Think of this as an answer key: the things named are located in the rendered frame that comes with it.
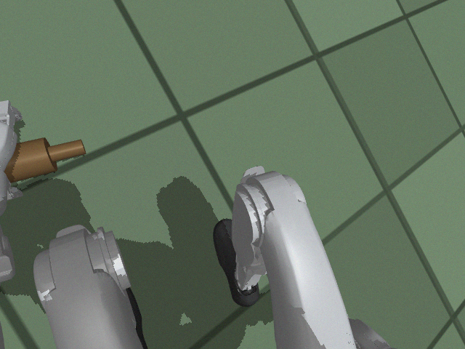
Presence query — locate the left robot hand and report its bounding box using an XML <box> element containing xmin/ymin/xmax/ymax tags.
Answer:
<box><xmin>0</xmin><ymin>100</ymin><xmax>23</xmax><ymax>200</ymax></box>

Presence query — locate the right robot foot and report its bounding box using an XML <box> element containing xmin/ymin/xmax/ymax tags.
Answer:
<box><xmin>213</xmin><ymin>219</ymin><xmax>259</xmax><ymax>307</ymax></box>

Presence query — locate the bottle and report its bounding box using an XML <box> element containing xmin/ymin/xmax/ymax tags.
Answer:
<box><xmin>4</xmin><ymin>137</ymin><xmax>86</xmax><ymax>183</ymax></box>

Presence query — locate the left robot foot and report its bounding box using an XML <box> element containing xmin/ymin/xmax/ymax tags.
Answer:
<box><xmin>126</xmin><ymin>287</ymin><xmax>148</xmax><ymax>349</ymax></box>

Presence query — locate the right robot hand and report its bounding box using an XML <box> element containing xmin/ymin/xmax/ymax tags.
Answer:
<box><xmin>348</xmin><ymin>316</ymin><xmax>391</xmax><ymax>349</ymax></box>

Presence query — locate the left robot arm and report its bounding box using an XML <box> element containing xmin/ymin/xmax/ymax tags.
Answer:
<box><xmin>0</xmin><ymin>170</ymin><xmax>15</xmax><ymax>349</ymax></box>

